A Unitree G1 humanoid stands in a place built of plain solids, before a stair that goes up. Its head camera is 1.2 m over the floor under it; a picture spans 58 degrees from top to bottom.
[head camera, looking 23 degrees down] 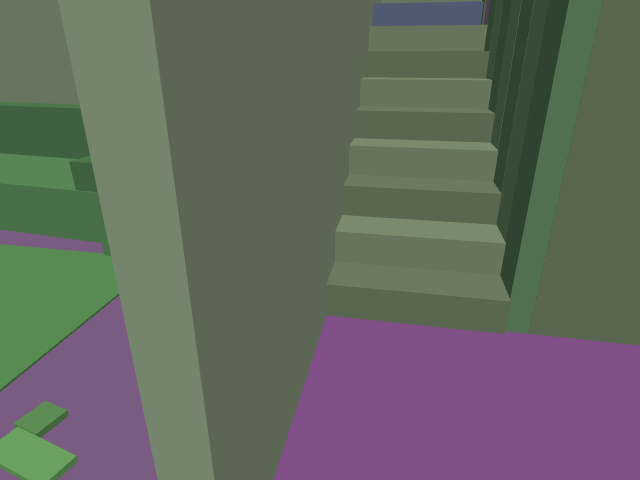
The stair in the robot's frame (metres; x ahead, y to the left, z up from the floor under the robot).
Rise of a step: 0.18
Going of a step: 0.26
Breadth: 0.85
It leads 11 degrees to the right of straight ahead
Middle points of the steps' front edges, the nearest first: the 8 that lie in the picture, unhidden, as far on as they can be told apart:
1.78 -0.45 0.18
2.03 -0.50 0.35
2.28 -0.55 0.53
2.54 -0.60 0.71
2.79 -0.64 0.88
3.05 -0.69 1.06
3.30 -0.74 1.23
3.56 -0.79 1.41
